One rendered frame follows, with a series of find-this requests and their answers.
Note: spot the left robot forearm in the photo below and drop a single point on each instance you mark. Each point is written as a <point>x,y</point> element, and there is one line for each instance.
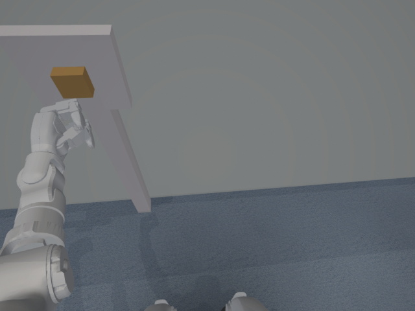
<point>41,213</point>

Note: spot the robot left upper arm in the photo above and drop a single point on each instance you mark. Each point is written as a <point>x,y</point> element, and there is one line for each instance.
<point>35,279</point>

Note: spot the right robot thigh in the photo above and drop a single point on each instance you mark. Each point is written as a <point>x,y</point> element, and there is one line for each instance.
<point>245,304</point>

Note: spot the panel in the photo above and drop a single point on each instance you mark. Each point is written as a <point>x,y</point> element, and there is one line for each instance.
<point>36,49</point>

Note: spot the button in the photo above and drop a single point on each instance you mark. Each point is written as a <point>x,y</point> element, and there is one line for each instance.
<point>72,82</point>

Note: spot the robot right shin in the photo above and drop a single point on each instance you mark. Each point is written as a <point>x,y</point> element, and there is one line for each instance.
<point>239,294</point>

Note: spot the robot left hand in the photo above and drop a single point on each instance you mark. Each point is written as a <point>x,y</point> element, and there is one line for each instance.
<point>48,134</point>

